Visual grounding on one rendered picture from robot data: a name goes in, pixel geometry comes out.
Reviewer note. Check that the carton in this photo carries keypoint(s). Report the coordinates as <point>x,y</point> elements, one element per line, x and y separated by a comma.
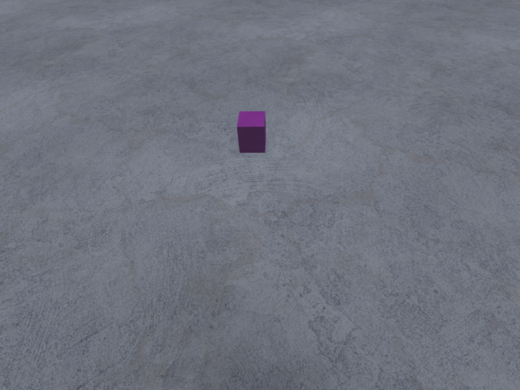
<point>251,129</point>

